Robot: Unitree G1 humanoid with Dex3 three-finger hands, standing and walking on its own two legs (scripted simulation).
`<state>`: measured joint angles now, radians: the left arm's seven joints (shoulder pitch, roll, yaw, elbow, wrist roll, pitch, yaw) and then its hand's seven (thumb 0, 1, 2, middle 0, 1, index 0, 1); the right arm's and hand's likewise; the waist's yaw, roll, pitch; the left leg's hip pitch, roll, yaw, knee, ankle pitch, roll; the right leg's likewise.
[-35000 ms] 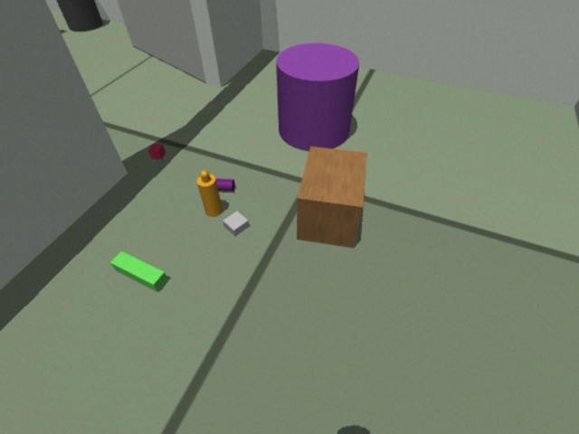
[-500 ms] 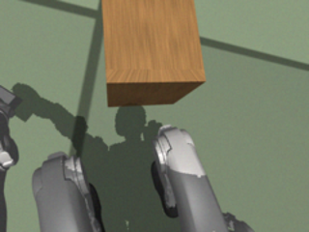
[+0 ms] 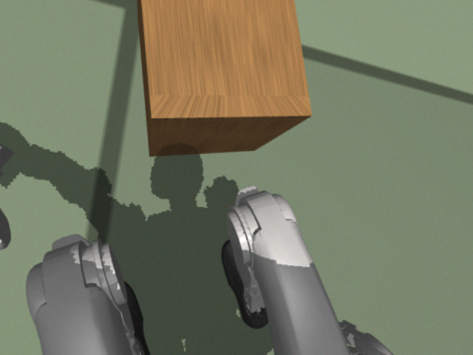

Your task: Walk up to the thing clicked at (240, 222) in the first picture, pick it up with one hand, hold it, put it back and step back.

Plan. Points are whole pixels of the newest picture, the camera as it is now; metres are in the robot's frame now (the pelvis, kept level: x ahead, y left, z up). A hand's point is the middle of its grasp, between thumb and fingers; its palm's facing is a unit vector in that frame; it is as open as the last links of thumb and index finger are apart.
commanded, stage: rest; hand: left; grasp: from above
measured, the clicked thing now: out of the picture +0.47 +0.34 -0.22
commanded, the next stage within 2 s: open in 1.20 s
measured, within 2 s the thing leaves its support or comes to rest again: rests again in 1.12 s
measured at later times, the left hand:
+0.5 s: hand out of the picture +0.47 +0.32 -0.22, palm faces -0.28 -0.35 -0.89, open 10.4 cm
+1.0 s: hand out of the picture +0.47 +0.32 -0.24, palm faces -0.28 -0.35 -0.89, open 10.5 cm
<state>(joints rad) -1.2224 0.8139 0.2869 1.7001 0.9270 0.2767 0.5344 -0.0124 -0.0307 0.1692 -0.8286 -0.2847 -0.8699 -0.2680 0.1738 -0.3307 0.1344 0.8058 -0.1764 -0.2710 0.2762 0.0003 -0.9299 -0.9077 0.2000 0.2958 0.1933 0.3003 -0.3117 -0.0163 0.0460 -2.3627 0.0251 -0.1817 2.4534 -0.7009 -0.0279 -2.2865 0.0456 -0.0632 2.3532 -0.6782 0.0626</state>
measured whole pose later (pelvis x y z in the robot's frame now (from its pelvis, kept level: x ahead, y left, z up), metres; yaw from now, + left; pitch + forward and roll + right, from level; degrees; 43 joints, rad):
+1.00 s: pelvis +0.00 +0.01 +0.00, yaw -5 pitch +31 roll -14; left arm -1.27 1.02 0.29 1.81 0.91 0.24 0.66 -0.02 -0.04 0.27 -0.78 -0.32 -0.81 -0.32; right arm 0.15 -0.36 0.29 0.71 -0.21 -0.34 0.34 0.00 -0.92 -0.91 0.20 0.30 0.19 0.30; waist -0.43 -0.12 0.19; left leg -2.34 0.04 -0.26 2.49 -0.72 -0.01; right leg -2.23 0.07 -0.13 2.32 -0.66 0.07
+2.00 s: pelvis -0.01 +0.02 +0.01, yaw -6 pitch +29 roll -16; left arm -1.30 1.12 0.23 1.80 0.89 0.24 0.64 0.00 -0.27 0.74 -0.34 -0.78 -0.34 -0.77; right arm 0.16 -0.39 0.36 0.67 -0.21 -0.34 0.32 0.00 -0.91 -0.90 0.20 0.30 0.19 0.30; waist -0.46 -0.15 0.25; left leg -2.31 0.04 -0.28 2.47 -0.71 0.00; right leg -2.18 0.08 -0.16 2.27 -0.64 0.08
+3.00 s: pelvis -0.02 +0.01 +0.03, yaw +1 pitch +31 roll -10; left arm -0.95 0.79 0.01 1.18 1.05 -0.01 0.04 0.00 -0.46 0.98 -0.09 -0.98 -0.10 -0.97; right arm 0.14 -0.34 0.12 0.62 -0.09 -0.08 0.19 0.00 -0.90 -0.90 0.20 0.30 0.20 0.30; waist -0.23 0.03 0.01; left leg -2.25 0.02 -0.17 2.34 -0.65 0.00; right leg -2.15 0.02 -0.07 2.23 -0.64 0.05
